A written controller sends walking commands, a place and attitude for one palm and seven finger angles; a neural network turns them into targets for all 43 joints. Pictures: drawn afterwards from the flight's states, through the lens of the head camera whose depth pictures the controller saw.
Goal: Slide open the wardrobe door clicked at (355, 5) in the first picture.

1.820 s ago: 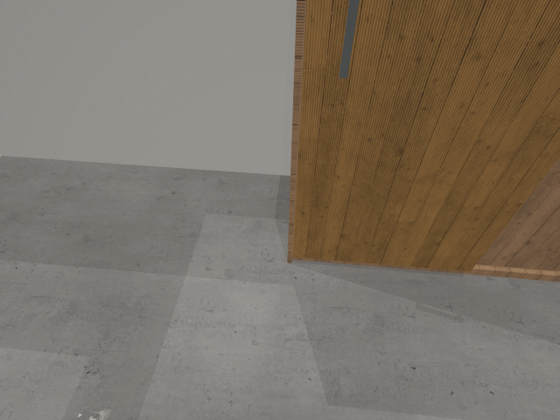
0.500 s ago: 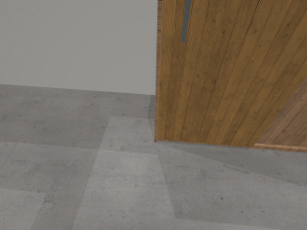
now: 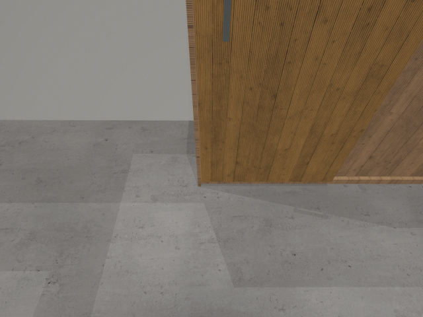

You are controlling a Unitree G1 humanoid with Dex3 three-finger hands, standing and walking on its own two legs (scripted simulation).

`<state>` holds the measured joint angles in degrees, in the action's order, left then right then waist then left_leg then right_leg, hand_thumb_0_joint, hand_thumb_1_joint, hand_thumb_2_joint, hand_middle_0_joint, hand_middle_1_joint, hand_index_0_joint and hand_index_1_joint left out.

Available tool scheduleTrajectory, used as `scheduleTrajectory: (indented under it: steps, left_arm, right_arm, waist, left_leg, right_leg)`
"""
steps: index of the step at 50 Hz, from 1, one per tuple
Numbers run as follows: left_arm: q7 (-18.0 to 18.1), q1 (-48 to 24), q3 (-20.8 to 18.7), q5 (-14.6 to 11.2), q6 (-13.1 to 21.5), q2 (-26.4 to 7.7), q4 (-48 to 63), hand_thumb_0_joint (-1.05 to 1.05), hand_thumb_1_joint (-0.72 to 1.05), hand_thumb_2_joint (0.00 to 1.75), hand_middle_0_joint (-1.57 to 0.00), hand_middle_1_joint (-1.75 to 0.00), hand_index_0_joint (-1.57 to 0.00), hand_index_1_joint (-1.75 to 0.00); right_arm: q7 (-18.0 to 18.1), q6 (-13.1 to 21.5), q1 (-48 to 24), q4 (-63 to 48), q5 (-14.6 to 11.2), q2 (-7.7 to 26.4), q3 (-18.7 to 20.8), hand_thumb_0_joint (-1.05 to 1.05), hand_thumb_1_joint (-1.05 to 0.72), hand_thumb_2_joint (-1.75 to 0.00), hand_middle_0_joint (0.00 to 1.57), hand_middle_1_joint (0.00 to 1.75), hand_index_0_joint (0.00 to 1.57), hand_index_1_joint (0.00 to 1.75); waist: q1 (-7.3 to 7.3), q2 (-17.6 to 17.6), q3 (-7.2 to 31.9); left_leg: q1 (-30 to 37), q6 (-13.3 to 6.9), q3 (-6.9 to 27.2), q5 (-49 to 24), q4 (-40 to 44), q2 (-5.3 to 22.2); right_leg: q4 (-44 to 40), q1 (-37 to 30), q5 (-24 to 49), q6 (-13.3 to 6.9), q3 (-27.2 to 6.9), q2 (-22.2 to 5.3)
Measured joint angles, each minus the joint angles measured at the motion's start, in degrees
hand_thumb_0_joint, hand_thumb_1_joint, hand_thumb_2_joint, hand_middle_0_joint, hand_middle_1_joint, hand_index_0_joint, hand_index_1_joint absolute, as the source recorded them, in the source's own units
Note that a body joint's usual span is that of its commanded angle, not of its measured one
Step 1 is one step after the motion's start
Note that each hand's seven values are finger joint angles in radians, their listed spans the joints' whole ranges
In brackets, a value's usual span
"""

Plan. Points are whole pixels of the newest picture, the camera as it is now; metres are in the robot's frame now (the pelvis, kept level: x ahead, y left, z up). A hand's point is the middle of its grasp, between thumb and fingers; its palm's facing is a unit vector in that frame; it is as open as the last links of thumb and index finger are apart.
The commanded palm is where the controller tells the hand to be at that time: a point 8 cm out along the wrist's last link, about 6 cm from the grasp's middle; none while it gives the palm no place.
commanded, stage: walk to a spot facing it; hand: left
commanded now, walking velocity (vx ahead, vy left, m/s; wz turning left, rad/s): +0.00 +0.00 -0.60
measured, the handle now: out of the picture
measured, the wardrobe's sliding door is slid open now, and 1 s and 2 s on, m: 0.00 0.00 0.00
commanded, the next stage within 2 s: turn to face it in 1.66 s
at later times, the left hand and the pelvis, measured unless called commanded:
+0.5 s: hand out of the picture +0.06 +0.20 -0.15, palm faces -0.17 -0.95 -0.25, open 7.4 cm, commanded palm none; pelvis -0.02 +0.00 +0.01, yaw -15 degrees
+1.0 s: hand (161, 302) +0.18 +0.13 -0.16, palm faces -0.56 -0.79 -0.26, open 7.4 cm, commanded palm none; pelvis -0.04 +0.02 -0.01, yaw -35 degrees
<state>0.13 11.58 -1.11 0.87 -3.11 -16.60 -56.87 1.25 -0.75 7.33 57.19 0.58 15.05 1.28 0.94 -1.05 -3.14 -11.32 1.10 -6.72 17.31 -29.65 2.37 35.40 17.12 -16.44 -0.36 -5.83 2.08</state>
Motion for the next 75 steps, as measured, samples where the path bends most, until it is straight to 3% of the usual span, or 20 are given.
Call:
scheduleTrajectory:
  steps: [3, 5, 9, 13, 22, 26, 29, 32, 35, 37, 42, 46, 49, 52, 55, 64, 66, 68, 71, 75]
  left_arm:
    - [-0.51, 0.88, -0.59, 0.06, -0.61, 1.54, 1.57, 0.0, 0.91, 0.9, -0.2, -0.3, -0.2, -0.3]
    - [-0.86, 1.82, -0.82, 0.29, -0.08, 2.76, 2.73, 0.0, 0.91, 0.9, -0.2, -0.3, -0.2, -0.3]
    - [-0.15, 2.86, -0.68, 0.24, 1.07, 5.26, 3.88, 0.0, 0.91, 0.9, -0.2, -0.3, -0.2, -0.3]
    - [0.1, 4.04, -0.72, 0.05, 0.95, 6.47, 3.91, 0.0, 0.9, 0.9, -0.2, -0.3, -0.21, -0.3]
    - [0.01, 4.68, -2.03, 0.33, 0.85, 5.42, 4.08, 0.0, 0.9, 0.9, -0.21, -0.3, -0.21, -0.3]
    - [0.06, 3.95, -2.69, 0.58, 0.21, 3.88, 4.51, 0.0, 0.9, 0.9, -0.2, -0.3, -0.21, -0.3]
    - [-0.01, 3.4, -3.17, 0.36, -0.49, 2.49, 5.0, 0.0, 0.9, 0.9, -0.2, -0.3, -0.21, -0.3]
    - [-0.51, 2.13, -4.24, 0.49, -1.12, 0.69, 4.85, 0.01, 0.91, 0.9, -0.2, -0.3, -0.2, -0.3]
    - [-1.34, 1.52, -5.07, 0.78, -1.22, -0.53, 5.28, 0.01, 0.91, 0.9, -0.2, -0.3, -0.2, -0.3]
    - [-1.67, 1.32, -5.14, 0.66, -1.33, -0.66, 5.62, 0.01, 0.91, 0.9, -0.2, -0.3, -0.2, -0.3]
    - [-2.11, -0.12, -4.34, 0.39, -1.83, 0.25, 5.59, 0.01, 0.91, 0.9, -0.2, -0.3, -0.2, -0.3]
    - [-2.28, -1.93, -3.5, 0.24, -1.49, 1.46, 5.74, 0.01, 0.91, 0.9, -0.2, -0.3, -0.2, -0.3]
    - [-2.25, -3.05, -2.76, 0.29, 0.08, 1.87, 6.56, 0.01, 0.91, 0.9, -0.2, -0.3, -0.2, -0.3]
    - [-1.23, -3.96, -2.04, -0.01, 1.47, 3.7, 6.68, 0.0, 0.91, 0.9, -0.2, -0.3, -0.2, -0.3]
    - [-0.68, -2.45, -1.68, 0.13, 1.85, 4.72, 6.55, 0.0, 0.91, 0.9, -0.2, -0.3, -0.2, -0.3]
    - [-1.21, 3.55, -1.79, 0.59, 2.44, 4.19, 3.1, 0.0, 0.9, 0.9, -0.2, -0.3, -0.21, -0.3]
    - [-1.17, 4.86, -2.26, 0.54, 2.12, 3.73, 2.59, 0.0, 0.9, 0.9, -0.2, -0.3, -0.21, -0.3]
    - [-1.22, 5.68, -2.99, 0.25, 1.25, 3.1, 1.96, 0.01, 0.9, 0.9, -0.2, -0.3, -0.21, -0.3]
    - [-1.86, 5.39, -3.87, 0.64, 0.21, 2.21, 0.66, 0.01, 0.91, 0.9, -0.2, -0.3, -0.2, -0.3]
    - [-2.81, 3.66, -4.56, 1.01, 0.44, 1.88, 1.62, 0.01, 0.91, 0.9, -0.2, -0.3, -0.2, -0.3]
  right_arm:
    - [-0.18, -0.31, 0.73, -1.01, 0.21, -1.19, 0.41, 0.0, -0.91, -0.9, 0.2, 0.3, 0.2, 0.3]
    - [-0.34, -0.83, 1.39, -1.45, 0.24, -1.26, 0.72, 0.0, -0.91, -0.9, 0.2, 0.3, 0.21, 0.3]
    - [-0.33, -2.59, 1.35, -1.21, -0.11, -1.34, 1.56, 0.01, -0.91, -0.9, 0.2, 0.3, 0.2, 0.3]
    - [-0.47, -2.31, 1.15, -1.73, 0.11, -1.64, 1.85, 0.01, -0.91, -0.9, 0.2, 0.3, 0.2, 0.3]
    - [0.21, -1.69, 0.27, -3.48, -0.15, -1.49, 2.25, 0.01, -0.91, -0.9, 0.2, 0.3, 0.2, 0.3]
    - [0.44, -1.05, -0.17, -4.67, -0.65, -1.65, 2.07, 0.01, -0.91, -0.9, 0.2, 0.3, 0.2, 0.3]
    - [0.63, 0.28, 0.62, -6.05, -0.79, -1.77, 1.61, 0.01, -0.91, -0.9, 0.2, 0.3, 0.2, 0.3]
    - [0.56, 0.41, 1.82, -6.47, -0.19, -2.89, 0.96, 0.0, -0.91, -0.9, 0.2, 0.3, 0.2, 0.3]
    - [0.6, 0.15, 3.43, -6.14, 0.33, -3.63, 0.33, 0.0, -0.91, -0.9, 0.2, 0.3, 0.2, 0.3]
    - [0.6, 0.15, 4.18, -5.79, 0.51, -3.78, 0.24, 0.01, -0.91, -0.9, 0.2, 0.3, 0.2, 0.3]
    - [0.18, 0.71, 5.75, -5.17, 0.74, -3.76, 0.51, 0.01, -0.91, -0.9, 0.2, 0.3, 0.21, 0.3]
    - [-0.32, 0.47, 6.75, -4.35, 0.82, -2.97, 1.14, 0.0, -0.91, -0.9, 0.2, 0.3, 0.21, 0.3]
    - [-0.66, 0.07, 8.5, -4.03, 0.46, -1.79, 1.67, 0.0, -0.91, -0.9, 0.2, 0.3, 0.21, 0.3]
    - [-0.46, -2.01, 8.62, -2.46, 0.36, 0.11, 2.2, 0.01, -0.91, -0.9, 0.2, 0.3, 0.2, 0.3]
    - [-1.08, -2.65, 8.38, -1.78, 0.81, 0.73, 2.53, 0.01, -0.91, -0.9, 0.2, 0.3, 0.2, 0.3]
    - [-2.23, 0.33, 6.61, -4.96, 0.61, -0.83, 2.34, 0.01, -0.91, -0.9, 0.2, 0.3, 0.2, 0.3]
    - [-2.02, 1.6, 6.56, -5.94, 0.42, -1.29, 1.92, 0.01, -0.91, -0.9, 0.2, 0.3, 0.2, 0.3]
    - [-1.44, 3.15, 6.44, -6.49, 0.78, -2.02, 1.35, 0.01, -0.91, -0.9, 0.2, 0.3, 0.2, 0.3]
    - [-0.87, 4.01, 7.68, -5.86, 1.02, -3.87, 0.31, 0.0, -0.91, -0.9, 0.2, 0.3, 0.2, 0.3]
    - [-0.26, 4.32, 10.92, -3.14, 0.71, -5.94, -0.36, 0.0, -0.91, -0.9, 0.2, 0.3, 0.2, 0.3]
  waist:
    - [0.51, 0.16, -1.33]
    - [0.68, 1.58, -1.74]
    - [0.69, 3.13, -2.41]
    - [0.78, 2.4, -1.99]
    - [1.47, 0.48, 0.26]
    - [2.0, -0.39, 1.22]
    - [1.37, -0.68, 2.2]
    - [0.69, -2.18, 1.84]
    - [0.65, -2.47, 1.64]
    - [0.64, -1.91, 1.36]
    - [-0.48, -0.07, -0.18]
    - [-1.75, 1.35, -1.35]
    - [-2.47, 2.08, -1.36]
    - [-2.78, 4.25, -1.85]
    - [-2.38, 3.75, -0.88]
    - [-0.81, 0.46, 1.97]
    - [-0.4, -0.2, 2.38]
    - [-0.44, -1.09, 2.66]
    - [-0.81, -1.74, 2.91]
    - [-0.65, -1.67, 2.7]
  left_leg:
    - [-0.54, 0.41, -2.11, 1.94, -3.47, 1.06]
    - [-2.39, 1.06, -2.46, 4.17, -8.41, 2.89]
    - [-11.67, 1.53, 4.77, 9.73, -28.46, 0.91]
    - [-15.54, 2.35, 6.36, 5.15, -33.14, 0.11]
    - [-12.42, 2.8, 7.96, 5.46, -22.33, -0.57]
    - [-8.31, 1.74, 8.23, 6.29, -12.13, -1.8]
    - [-3.37, -0.16, 8.14, 1.55, 0.08, -2.23]
    - [-2.73, -1.31, 6.12, -0.97, 0.12, -2.04]
    - [-0.9, -1.34, 4.08, -0.92, 1.74, -0.83]
    - [-0.14, -1.42, 2.73, -0.96, 2.27, 0.19]
    - [0.7, -1.06, -0.71, -0.07, 1.56, 2.81]
    - [-0.09, 0.14, -3.86, 2.02, -1.7, 5.2]
    - [-3.19, 1.54, -5.27, 5.11, -8.8, 7.12]
    - [-10.24, 2.25, 0.65, 12.54, -24.8, 6.48]
    - [-14.72, 2.67, 2.45, 9.51, -31.34, 5.05]
    - [-13.09, 3.09, 2.07, 3.64, -14.35, 2.57]
    - [-9.19, 2.89, 1.41, 1.9, -6.58, 1.78]
    - [-8.18, 0.34, 0.03, 0.71, -5.78, 1.81]
    - [-5.34, -1.95, -2.64, 1.32, -5.32, 2.98]
    - [0.89, -1.59, -5.44, -0.25, 2.29, 3.85]
  right_leg:
    - [7.3, 2.79, -5.98, 0.57, 3.63, -1.09]
    - [5.39, 2.08, -3.05, -0.61, 5.61, -1.03]
    - [4.08, 2.52, -2.24, -3.76, 5.85, 0.82]
    - [-2.77, 1.17, 2.37, -3.87, 3.54, 1.71]
    - [-8.59, 1.43, 7.36, -2.82, -2.82, 3.34]
    - [-8.45, 2.74, 8.28, -1.52, -5.78, 4.26]
    - [-6.23, 4.81, 7.9, 0.01, -7.35, 5.46]
    - [9.34, 10.34, -4.13, 1.91, -3.56, 4.76]
    - [25.12, 14.41, -4.9, 3.61, 1.16, 2.31]
    - [28.17, 14.43, -5.04, 4.24, 3.15, 0.28]
    - [18.44, 9.12, -7.42, 4.58, 6.52, -3.64]
    - [8.68, 4.08, -7.55, 3.42, 8.4, -4.08]
    - [-2.21, -1.12, 0.79, 1.11, 9.22, -3.78]
    - [0.27, -0.33, -1.88, -0.19, 8.92, -2.21]
    - [-2.8, -2.11, -1.62, -0.24, 6.95, -1.79]
    - [-7.32, -5.92, -1.35, 0.93, 0.51, -1.39]
    - [-4.82, -5.61, -3.43, 1.62, -1.08, -1.1]
    - [4.74, -2.0, -9.07, 0.53, -1.45, -0.89]
    - [23.3, 5.71, -9.33, 0.45, 2.88, -1.31]
    - [31.97, 12.92, -0.73, 1.77, 7.62, -4.03]
